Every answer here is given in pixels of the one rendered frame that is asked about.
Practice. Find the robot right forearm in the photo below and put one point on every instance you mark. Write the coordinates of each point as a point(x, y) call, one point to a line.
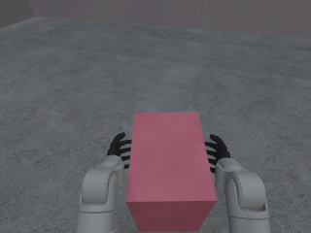
point(245, 197)

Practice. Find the carton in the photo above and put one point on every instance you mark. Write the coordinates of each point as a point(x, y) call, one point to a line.
point(169, 185)

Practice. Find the robot left forearm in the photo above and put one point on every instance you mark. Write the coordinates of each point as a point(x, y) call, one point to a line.
point(99, 195)

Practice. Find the robot left hand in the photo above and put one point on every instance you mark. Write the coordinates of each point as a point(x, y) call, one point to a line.
point(115, 148)

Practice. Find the robot right hand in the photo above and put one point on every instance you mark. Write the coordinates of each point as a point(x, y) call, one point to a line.
point(219, 153)

